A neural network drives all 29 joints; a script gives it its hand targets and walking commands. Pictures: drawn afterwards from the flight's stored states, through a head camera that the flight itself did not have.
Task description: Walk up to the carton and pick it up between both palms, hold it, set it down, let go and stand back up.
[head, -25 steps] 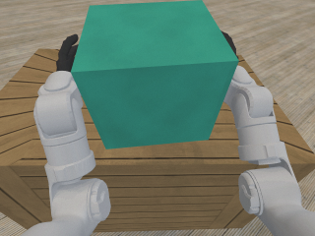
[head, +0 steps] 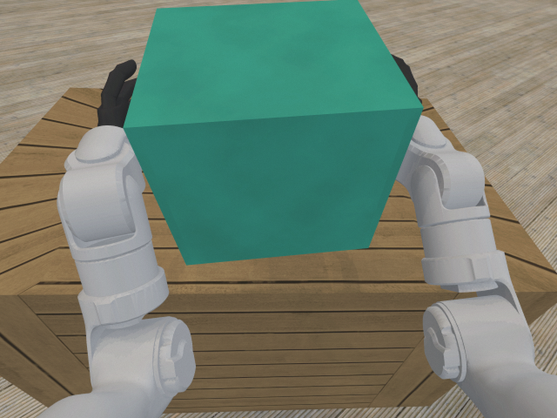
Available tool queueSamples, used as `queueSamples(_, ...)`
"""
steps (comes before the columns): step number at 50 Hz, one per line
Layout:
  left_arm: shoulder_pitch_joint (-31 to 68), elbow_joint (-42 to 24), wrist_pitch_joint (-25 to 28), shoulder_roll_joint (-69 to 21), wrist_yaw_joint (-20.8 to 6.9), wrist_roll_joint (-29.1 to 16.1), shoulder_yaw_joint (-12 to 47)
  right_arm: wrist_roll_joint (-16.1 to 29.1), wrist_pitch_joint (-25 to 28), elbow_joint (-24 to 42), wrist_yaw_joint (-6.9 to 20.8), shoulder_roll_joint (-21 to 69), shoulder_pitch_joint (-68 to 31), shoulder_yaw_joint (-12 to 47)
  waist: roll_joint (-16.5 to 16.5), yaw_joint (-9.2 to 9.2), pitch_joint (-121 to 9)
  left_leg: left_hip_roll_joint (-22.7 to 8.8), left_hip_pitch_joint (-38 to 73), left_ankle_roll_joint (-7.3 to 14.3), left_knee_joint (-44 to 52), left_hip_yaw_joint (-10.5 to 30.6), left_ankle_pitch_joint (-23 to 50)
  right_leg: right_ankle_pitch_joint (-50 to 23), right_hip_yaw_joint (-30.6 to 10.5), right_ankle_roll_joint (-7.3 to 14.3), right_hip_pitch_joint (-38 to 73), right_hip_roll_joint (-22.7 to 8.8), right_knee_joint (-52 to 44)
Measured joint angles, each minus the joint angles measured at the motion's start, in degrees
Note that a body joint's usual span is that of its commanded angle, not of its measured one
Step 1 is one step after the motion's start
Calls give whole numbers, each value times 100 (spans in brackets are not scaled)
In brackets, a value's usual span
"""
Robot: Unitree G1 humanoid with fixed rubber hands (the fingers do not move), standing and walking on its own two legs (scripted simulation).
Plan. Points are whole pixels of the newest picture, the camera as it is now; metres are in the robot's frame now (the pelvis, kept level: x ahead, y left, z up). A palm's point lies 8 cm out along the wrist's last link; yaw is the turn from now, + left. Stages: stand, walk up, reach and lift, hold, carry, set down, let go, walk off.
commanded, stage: hold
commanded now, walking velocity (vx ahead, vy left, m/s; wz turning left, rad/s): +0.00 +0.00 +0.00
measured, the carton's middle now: (269, 135) +0.37 +0.00 +0.25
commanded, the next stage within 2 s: set down in 0.54 s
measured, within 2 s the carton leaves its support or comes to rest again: neither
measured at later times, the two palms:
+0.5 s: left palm (119, 134) +0.35 +0.17 +0.27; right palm (398, 121) +0.37 -0.16 +0.27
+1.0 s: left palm (133, 129) +0.37 +0.16 +0.26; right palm (394, 137) +0.39 -0.17 +0.24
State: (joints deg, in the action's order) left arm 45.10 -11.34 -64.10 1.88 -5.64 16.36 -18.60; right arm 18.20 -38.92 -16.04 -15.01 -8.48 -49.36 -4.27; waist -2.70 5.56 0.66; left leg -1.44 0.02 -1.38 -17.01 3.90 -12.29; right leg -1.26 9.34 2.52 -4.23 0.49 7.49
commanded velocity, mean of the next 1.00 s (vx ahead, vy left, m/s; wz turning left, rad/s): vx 0.00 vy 0.00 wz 0.00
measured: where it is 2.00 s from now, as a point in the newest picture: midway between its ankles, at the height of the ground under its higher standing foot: outside the picture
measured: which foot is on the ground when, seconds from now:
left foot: down 0.00-1.00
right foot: down 0.00-1.00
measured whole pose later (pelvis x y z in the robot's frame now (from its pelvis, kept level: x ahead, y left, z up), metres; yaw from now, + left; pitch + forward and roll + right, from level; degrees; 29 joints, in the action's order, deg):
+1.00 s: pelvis +0.00 -0.01 +0.00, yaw +1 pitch -8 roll -1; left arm 46.3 -3.7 -46.4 0.6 -9.6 18.5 -19.1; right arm 3.0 -21.4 -21.2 -7.0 -3.4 -46.5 -11.3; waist -2.6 4.4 7.5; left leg -1.3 4.4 -1.6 -15.4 5.0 -11.8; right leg 0.5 10.4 2.5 -1.0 0.0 9.3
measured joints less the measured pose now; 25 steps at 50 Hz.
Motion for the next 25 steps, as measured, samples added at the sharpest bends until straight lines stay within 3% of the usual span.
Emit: queueSamples(25,90,56,1,4,-30,23,-51,-26,-16,-57,-7,37,-59,-54,-41,-33,14,-5,-25,-13,-3,5,16,13,5,17,-45,1,53)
